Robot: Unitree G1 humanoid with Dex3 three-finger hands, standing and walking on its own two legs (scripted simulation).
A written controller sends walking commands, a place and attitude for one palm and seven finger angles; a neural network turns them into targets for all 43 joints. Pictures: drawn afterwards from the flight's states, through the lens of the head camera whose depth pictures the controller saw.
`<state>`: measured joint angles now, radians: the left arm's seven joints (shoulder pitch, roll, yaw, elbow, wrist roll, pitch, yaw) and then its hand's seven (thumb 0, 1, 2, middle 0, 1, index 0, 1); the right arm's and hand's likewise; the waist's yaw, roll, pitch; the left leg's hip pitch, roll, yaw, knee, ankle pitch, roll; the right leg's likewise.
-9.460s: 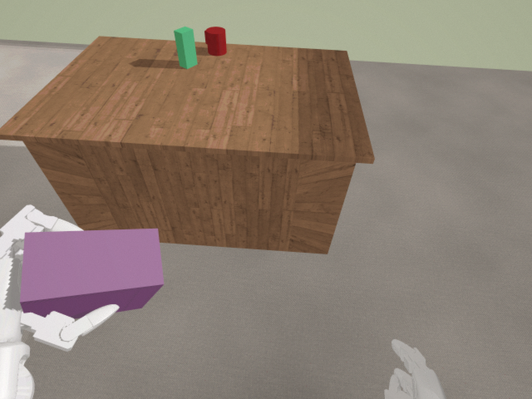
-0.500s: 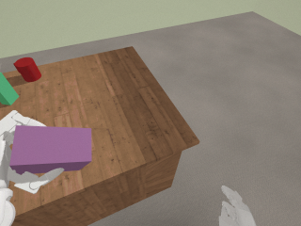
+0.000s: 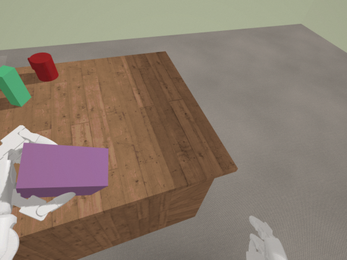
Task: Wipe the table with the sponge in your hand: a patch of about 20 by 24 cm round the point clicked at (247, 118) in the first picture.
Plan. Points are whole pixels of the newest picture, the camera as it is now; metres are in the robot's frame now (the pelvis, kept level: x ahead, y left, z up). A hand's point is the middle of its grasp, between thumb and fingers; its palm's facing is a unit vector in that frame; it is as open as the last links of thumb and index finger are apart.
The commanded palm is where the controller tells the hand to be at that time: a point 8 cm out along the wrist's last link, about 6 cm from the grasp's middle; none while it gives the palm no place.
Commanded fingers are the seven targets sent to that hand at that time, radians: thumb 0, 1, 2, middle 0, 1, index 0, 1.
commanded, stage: look again from close up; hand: left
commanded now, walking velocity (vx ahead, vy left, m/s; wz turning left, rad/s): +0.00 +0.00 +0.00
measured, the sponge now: (76, 173) +0.23 +0.21 +0.11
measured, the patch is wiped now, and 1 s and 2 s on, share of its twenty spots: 0.00 0.00 0.00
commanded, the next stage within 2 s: shuffle to correct the standing spot in 0.24 s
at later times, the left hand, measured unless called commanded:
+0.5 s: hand (54, 149) +0.26 +0.25 +0.14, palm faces +0.35 -0.86 -0.38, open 10.7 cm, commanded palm +0.20 +0.28 +0.18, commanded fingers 0.00 0.10 1.30 -1.20 -1.60 -1.20 -1.60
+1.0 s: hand (92, 163) +0.24 +0.18 +0.14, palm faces +0.31 -0.86 -0.40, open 10.7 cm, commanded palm +0.19 +0.22 +0.18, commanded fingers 0.00 0.10 1.30 -1.20 -1.60 -1.20 -1.60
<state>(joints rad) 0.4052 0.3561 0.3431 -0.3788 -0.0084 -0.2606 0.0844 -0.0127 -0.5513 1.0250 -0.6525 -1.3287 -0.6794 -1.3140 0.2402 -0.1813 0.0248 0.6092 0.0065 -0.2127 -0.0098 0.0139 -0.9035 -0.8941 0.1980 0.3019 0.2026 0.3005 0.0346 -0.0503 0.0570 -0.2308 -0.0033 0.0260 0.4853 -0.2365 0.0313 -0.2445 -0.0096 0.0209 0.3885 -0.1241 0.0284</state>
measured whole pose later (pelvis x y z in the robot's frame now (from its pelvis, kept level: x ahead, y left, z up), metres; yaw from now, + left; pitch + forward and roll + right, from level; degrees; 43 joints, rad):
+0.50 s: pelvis +0.04 +0.00 +0.00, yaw +0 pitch +0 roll -1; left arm 0.42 0.38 0.37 -0.46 -0.04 -0.21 0.08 -0.01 -0.55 1.03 -0.65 -1.32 -0.68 -1.31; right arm 0.17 -0.17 0.02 0.57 0.01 -0.15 -0.02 0.01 -0.90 -0.89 0.20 0.30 0.20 0.30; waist 0.03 -0.06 0.08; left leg -0.18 0.00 0.03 0.45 -0.27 0.02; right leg -0.21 -0.01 0.02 0.39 -0.18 0.03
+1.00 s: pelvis +0.03 -0.06 +0.00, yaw -1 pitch +1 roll -1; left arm 0.51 0.35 0.34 -0.49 -0.06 -0.16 0.09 -0.01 -0.55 1.03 -0.65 -1.32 -0.68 -1.31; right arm 0.21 -0.24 -0.02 0.58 0.02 -0.11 -0.03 0.01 -0.90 -0.89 0.20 0.30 0.20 0.30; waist 0.00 0.01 0.04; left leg -0.25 0.06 -0.05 0.52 -0.29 0.01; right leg -0.26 0.08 -0.01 0.41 -0.17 -0.05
